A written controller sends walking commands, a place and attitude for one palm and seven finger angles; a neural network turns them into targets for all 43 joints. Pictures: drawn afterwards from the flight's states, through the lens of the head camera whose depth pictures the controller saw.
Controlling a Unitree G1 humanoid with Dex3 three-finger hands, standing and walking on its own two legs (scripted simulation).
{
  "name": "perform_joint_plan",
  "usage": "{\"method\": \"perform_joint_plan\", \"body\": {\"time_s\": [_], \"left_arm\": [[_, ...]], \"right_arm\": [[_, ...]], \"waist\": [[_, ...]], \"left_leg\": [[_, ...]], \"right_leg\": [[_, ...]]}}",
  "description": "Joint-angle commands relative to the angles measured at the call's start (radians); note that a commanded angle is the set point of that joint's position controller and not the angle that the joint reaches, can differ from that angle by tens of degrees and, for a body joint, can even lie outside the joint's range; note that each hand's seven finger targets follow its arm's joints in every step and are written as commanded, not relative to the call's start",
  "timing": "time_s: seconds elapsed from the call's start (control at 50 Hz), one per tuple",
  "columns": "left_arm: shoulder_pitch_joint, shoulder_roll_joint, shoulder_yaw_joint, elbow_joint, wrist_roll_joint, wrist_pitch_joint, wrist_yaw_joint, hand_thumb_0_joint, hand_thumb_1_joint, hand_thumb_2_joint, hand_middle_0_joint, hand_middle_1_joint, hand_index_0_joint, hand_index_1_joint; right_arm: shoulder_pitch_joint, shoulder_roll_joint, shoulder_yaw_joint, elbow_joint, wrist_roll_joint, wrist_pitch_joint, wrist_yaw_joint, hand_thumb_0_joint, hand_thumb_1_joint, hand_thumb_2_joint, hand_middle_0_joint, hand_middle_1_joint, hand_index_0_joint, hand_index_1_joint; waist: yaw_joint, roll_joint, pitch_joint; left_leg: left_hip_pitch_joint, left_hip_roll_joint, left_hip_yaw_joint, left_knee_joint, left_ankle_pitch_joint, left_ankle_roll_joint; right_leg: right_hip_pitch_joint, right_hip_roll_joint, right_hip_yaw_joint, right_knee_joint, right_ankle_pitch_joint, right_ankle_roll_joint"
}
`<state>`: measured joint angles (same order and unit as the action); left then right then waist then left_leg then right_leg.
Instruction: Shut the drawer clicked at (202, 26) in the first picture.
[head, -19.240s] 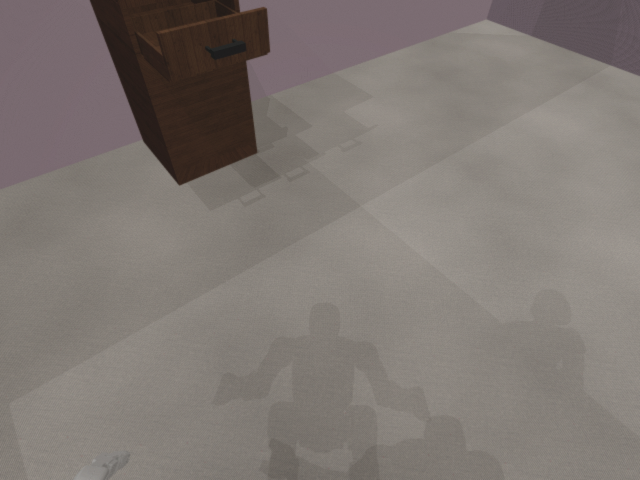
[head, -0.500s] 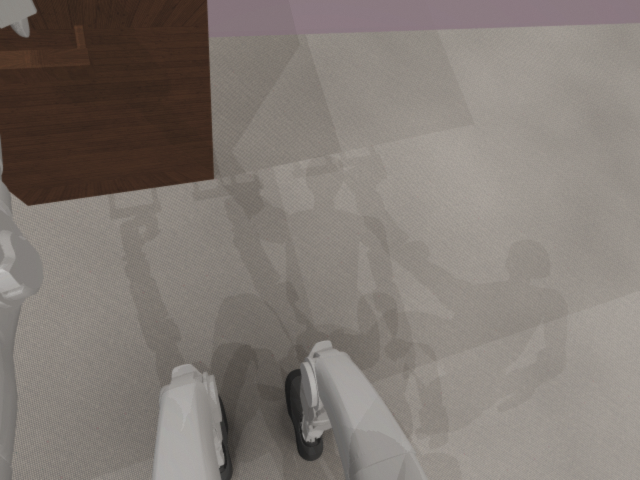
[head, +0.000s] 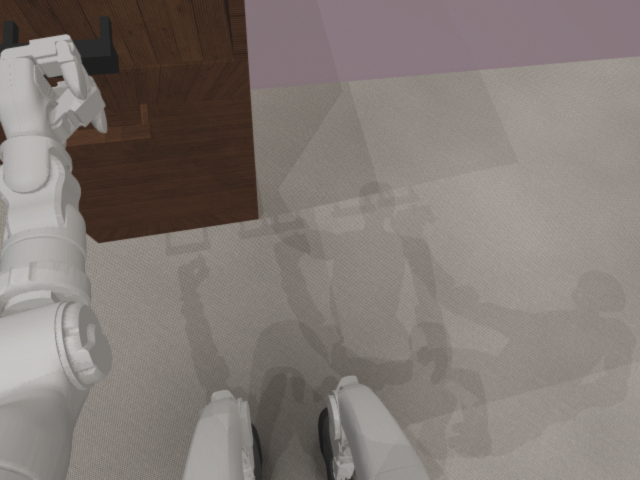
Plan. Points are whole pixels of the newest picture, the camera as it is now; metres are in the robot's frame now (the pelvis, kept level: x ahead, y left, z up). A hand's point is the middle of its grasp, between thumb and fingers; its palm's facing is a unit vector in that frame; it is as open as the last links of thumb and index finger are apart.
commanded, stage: draw the hand back to the body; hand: left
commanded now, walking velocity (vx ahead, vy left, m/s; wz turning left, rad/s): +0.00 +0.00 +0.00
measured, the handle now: (59, 43) +0.63 +0.25 +0.04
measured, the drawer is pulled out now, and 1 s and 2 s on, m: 0.00 0.00 0.00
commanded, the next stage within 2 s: step back with the hand held close in 1.28 s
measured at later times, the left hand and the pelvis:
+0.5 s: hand out of the picture +0.36 +0.21 +0.16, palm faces +0.14 -0.98 -0.16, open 3.3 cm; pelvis +0.02 +0.00 +0.08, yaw +3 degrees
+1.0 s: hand out of the picture +0.23 +0.24 +0.26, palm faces +0.41 -0.84 -0.34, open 3.3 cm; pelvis +0.03 -0.01 +0.12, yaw +4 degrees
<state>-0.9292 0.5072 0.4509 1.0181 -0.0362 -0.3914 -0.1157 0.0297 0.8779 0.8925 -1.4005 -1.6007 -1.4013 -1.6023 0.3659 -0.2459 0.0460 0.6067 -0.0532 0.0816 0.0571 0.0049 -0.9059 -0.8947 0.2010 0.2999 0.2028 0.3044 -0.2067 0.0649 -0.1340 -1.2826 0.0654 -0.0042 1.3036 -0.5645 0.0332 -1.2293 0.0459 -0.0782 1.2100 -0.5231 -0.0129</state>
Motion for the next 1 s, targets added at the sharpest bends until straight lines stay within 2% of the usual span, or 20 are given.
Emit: {"method": "perform_joint_plan", "body": {"time_s": [0.0, 0.04, 0.1, 0.14, 0.22, 0.24, 0.26, 0.34, 0.38, 0.4, 0.42, 0.44, 0.46, 0.5, 0.54, 0.62, 0.7, 0.8, 0.86, 0.98], "left_arm": [[-0.091, 0.188, -0.011, -0.482, -0.078, -0.043, -0.028, 0.0, 0.9, 0.9, -1.4, -1.6, -1.4, -1.6], [0.049, 0.136, -0.037, -0.559, -0.113, -0.001, -0.036, 0.0, 0.9, 0.9, -1.4, -1.6, -1.4, -1.6], [0.116, 0.074, -0.067, -0.604, -0.154, 0.036, -0.022, 0.0, 0.9, 0.9, -1.4, -1.6, -1.4, -1.6], [0.112, 0.027, -0.106, -0.654, -0.164, 0.022, -0.005, 0.0, 0.9, 0.9, -1.4, -1.6, -1.4, -1.6], [0.2, -0.053, -0.184, -0.631, -0.155, -0.014, -0.013, 0.0, 0.9, 0.9, -1.4, -1.6, -1.4, -1.6], [0.209, -0.049, -0.199, -0.646, -0.149, -0.018, -0.023, 0.0, 0.9, 0.9, -1.4, -1.6, -1.4, -1.6], [0.237, -0.078, -0.228, -0.642, -0.148, -0.014, -0.036, 0.0, 0.9, 0.9, -1.4, -1.6, -1.4, -1.6], [0.364, -0.033, -0.192, -0.735, -0.185, 0.02, -0.073, 0.0, 0.9, 0.9, -1.4, -1.6, -1.4, -1.6], [0.422, -0.029, -0.174, -0.784, -0.209, 0.039, -0.074, 0.0, 0.9, 0.9, -1.4, -1.6, -1.4, -1.6], [0.452, 0.083, -0.182, -0.874, -0.083, 0.087, 0.03, 0.0, 0.9, 0.9, -1.4, -1.6, -1.4, -1.6], [0.497, 0.018, -0.209, -0.93, -0.078, 0.124, 0.084, 0.0, 0.9, 0.9, -1.4, -1.6, -1.4, -1.6], [0.537, 0.027, -0.195, -0.956, -0.081, 0.149, 0.114, 0.0, 0.9, 0.9, -1.4, -1.6, -1.4, -1.6], [0.6, -0.009, -0.227, -0.945, -0.069, 0.176, 0.136, 0.0, 0.9, 0.9, -1.4, -1.6, -1.4, -1.6], [0.623, 0.019, -0.2, -0.982, -0.06, 0.211, 0.176, 0.0, 0.9, 0.9, -1.4, -1.6, -1.4, -1.6], [0.632, 0.04, -0.188, -1.072, -0.052, 0.225, 0.2, 0.0, 0.9, 0.9, -1.4, -1.6, -1.4, -1.6], [0.739, -0.023, -0.234, -1.155, -0.045, 0.26, 0.222, 0.0, 0.9, 0.9, -1.4, -1.6, -1.4, -1.6], [0.88, -0.041, -0.236, -1.254, -0.044, 0.277, 0.228, 0.0, 0.9, 0.9, -1.4, -1.6, -1.4, -1.6], [1.035, -0.015, -0.175, -1.396, -0.046, 0.282, 0.227, 0.0, 0.9, 0.9, -1.4, -1.6, -1.4, -1.6], [1.105, -0.004, -0.146, -1.5, -0.046, 0.276, 0.225, 0.0, 0.9, 0.9, -1.4, -1.6, -1.4, -1.6], [1.28, 0.002, -0.09, -1.663, -0.043, 0.26, 0.227, 0.0, 0.9, 0.9, -1.4, -1.6, -1.4, -1.6]], "right_arm": [[0.184, -0.182, -0.087, -0.1, 0.04, 0.001, -0.001, 0.0, -0.9, -0.9, 0.2, 0.3, 0.2, 0.3], [0.169, -0.175, -0.09, -0.121, 0.058, -0.003, -0.008, 0.0, -0.9, -0.9, 0.2, 0.3, 0.2, 0.3], [0.134, -0.166, -0.091, -0.123, 0.077, -0.013, -0.031, 0.0, -0.9, -0.9, 0.2, 0.3, 0.2, 0.3], [0.105, -0.159, -0.089, -0.115, 0.082, -0.029, -0.046, 0.0, -0.9, -0.9, 0.2, 0.3, 0.2, 0.3], [0.07, -0.152, -0.088, -0.102, 0.081, -0.049, -0.05, 0.0, -0.9, -0.9, 0.2, 0.3, 0.2, 0.3], [0.06, -0.154, -0.089, -0.104, 0.086, -0.051, -0.051, 0.0, -0.9, -0.9, 0.2, 0.3, 0.2, 0.3], [0.044, -0.151, -0.086, -0.109, 0.086, -0.053, -0.05, 0.0, -0.9, -0.9, 0.2, 0.3, 0.2, 0.3], [-0.019, -0.157, -0.086, -0.162, 0.098, -0.059, -0.061, 0.0, -0.9, -0.9, 0.2, 0.3, 0.2, 0.3], [-0.063, -0.148, -0.077, -0.186, 0.105, -0.067, -0.07, 0.0, -0.9, -0.9, 0.2, 0.3, 0.2, 0.3], [-0.146, -0.133, -0.087, -0.216, 0.105, -0.041, -0.086, 0.0, -0.9, -0.9, 0.2, 0.3, 0.2, 0.3], [-0.162, -0.115, -0.079, -0.242, 0.104, -0.036, -0.101, 0.0, -0.9, -0.9, 0.2, 0.3, 0.2, 0.3], [-0.174, -0.116, -0.075, -0.247, 0.105, -0.039, -0.112, 0.0, -0.9, -0.9, 0.2, 0.3, 0.2, 0.3], [-0.192, -0.111, -0.069, -0.242, 0.106, -0.035, -0.119, 0.0, -0.9, -0.9, 0.2, 0.3, 0.2, 0.3], [-0.211, -0.112, -0.063, -0.238, 0.107, -0.029, -0.134, 0.0, -0.9, -0.9, 0.2, 0.3, 0.2, 0.3], [-0.238, -0.111, -0.058, -0.239, 0.106, -0.04, -0.149, 0.0, -0.9, -0.9, 0.2, 0.3, 0.2, 0.3], [-0.267, -0.099, -0.043, -0.224, 0.101, -0.072, -0.157, 0.0, -0.9, -0.9, 0.2, 0.3, 0.2, 0.3], [-0.285, -0.096, -0.033, -0.209, 0.093, -0.105, -0.155, 0.0, -0.9, -0.9, 0.2, 0.3, 0.2, 0.3], [-0.301, -0.09, -0.033, -0.196, 0.079, -0.136, -0.151, 0.0, -0.9, -0.9, 0.2, 0.3, 0.2, 0.3], [-0.311, -0.084, -0.032, -0.193, 0.072, -0.152, -0.145, 0.0, -0.9, -0.9, 0.2, 0.3, 0.2, 0.3], [-0.309, -0.074, -0.04, -0.188, 0.06, -0.189, -0.137, 0.0, -0.9, -0.9, 0.2, 0.3, 0.2, 0.3]], "waist": [[0.094, 0.169, -0.797], [0.101, 0.08, -0.736], [0.088, -0.021, -0.55], [0.076, -0.002, -0.462], [0.081, 0.036, -0.342], [0.087, 0.083, -0.323], [0.09, 0.101, -0.312], [0.137, 0.076, -0.338], [0.158, 0.035, -0.315], [0.209, 0.01, -0.353], [0.189, 0.011, -0.3], [0.192, -0.032, -0.256], [0.192, -0.005, -0.201], [0.193, -0.045, -0.155], [0.199, -0.049, -0.161], [0.205, -0.005, -0.091], [0.221, -0.015, -0.038], [0.241, -0.042, -0.001], [0.249, -0.002, 0.021], [0.264, 0.01, 0.042]], "left_leg": [[0.731, -0.029, -0.054, -0.201, 0.82, -0.016], [0.7, -0.038, -0.035, -0.247, 0.797, -0.004], [0.638, -0.045, -0.012, -0.318, 0.638, 0.005], [0.659, -0.047, -0.004, -0.345, 0.588, 0.006], [0.742, -0.047, -0.009, -0.396, 0.561, -0.005], [0.775, -0.046, -0.011, -0.406, 0.571, -0.009], [0.805, -0.046, -0.016, -0.418, 0.579, -0.011], [0.859, -0.048, -0.023, -0.47, 0.58, -0.011], [0.849, -0.051, -0.02, -0.502, 0.564, -0.01], [0.9, -0.057, -0.004, -0.562, 0.532, -0.011], [0.898, -0.058, 0.003, -0.594, 0.489, -0.009], [0.88, -0.057, -0.001, -0.613, 0.45, -0.006], [0.88, -0.054, 0.008, -0.637, 0.427, -0.005], [0.894, -0.05, 0.006, -0.677, 0.4, -0.002], [0.947, -0.049, 0.007, -0.706, 0.417, 0.003], [1.052, -0.045, 0.005, -0.776, 0.431, 0.001], [1.114, -0.044, -0.004, -0.836, 0.467, 0.0], [1.164, -0.045, 0.003, -0.881, 0.531, 0.002], [1.178, -0.048, 0.003, -0.904, 0.534, -0.003], [1.212, -0.05, 0.007, -0.915, 0.57, -0.005]], "right_leg": [[0.514, 0.021, 0.033, -0.184, 0.656, -0.007], [0.62, 0.02, 0.039, -0.231, 0.727, -0.002], [0.668, 0.018, 0.039, -0.301, 0.679, 0.009], [0.654, 0.016, 0.043, -0.33, 0.635, 0.008], [0.609, 0.014, 0.032, -0.368, 0.537, 0.001], [0.599, 0.012, 0.032, -0.376, 0.521, -0.006], [0.594, 0.01, 0.028, -0.383, 0.511, -0.008], [0.69, 0.006, 0.025, -0.415, 0.509, -0.012], [0.746, 0.002, 0.022, -0.432, 0.521, -0.01], [0.817, -0.022, 0.072, -0.487, 0.478, -0.023], [0.833, -0.026, 0.068, -0.517, 0.46, -0.019], [0.845, -0.027, 0.068, -0.536, 0.439, -0.017], [0.856, -0.034, 0.069, -0.554, 0.425, -0.016], [0.9, -0.039, 0.071, -0.597, 0.404, -0.014], [0.949, -0.041, 0.076, -0.633, 0.417, -0.014], [0.975, -0.046, 0.067, -0.701, 0.415, -0.015], [1.027, -0.044, 0.057, -0.757, 0.435, -0.016], [1.093, -0.046, 0.056, -0.808, 0.494, -0.013], [1.116, -0.045, 0.057, -0.836, 0.488, -0.014], [1.136, -0.042, 0.055, -0.866, 0.512, -0.011]]}}
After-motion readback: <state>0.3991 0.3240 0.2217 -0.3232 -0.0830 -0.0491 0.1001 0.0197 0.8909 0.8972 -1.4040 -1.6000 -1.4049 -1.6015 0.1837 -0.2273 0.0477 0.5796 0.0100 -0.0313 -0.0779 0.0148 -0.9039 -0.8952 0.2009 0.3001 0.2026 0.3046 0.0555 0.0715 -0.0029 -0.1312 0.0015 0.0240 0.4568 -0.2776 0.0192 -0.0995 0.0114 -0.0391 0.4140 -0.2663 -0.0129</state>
